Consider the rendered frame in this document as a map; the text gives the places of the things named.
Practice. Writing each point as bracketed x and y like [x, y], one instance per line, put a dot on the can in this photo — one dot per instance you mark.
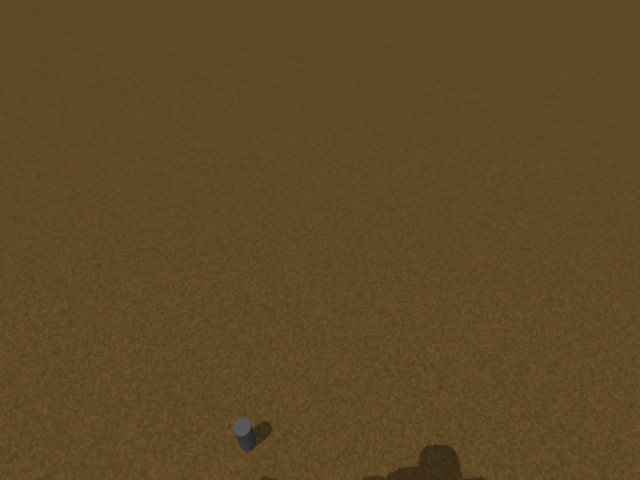
[244, 434]

